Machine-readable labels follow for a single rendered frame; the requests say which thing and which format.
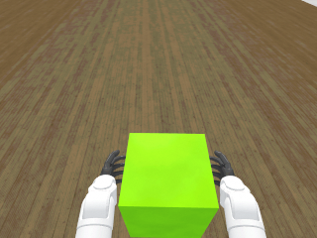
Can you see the left robot hand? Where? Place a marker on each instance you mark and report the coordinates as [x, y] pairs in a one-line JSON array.
[[110, 166]]

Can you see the robot right forearm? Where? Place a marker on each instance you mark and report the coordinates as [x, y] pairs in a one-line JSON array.
[[242, 212]]

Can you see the carton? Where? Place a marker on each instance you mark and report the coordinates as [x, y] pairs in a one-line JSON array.
[[167, 189]]

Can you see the right robot hand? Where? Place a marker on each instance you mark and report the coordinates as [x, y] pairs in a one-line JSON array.
[[224, 167]]

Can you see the robot left forearm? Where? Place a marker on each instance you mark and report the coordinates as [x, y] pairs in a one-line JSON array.
[[96, 217]]

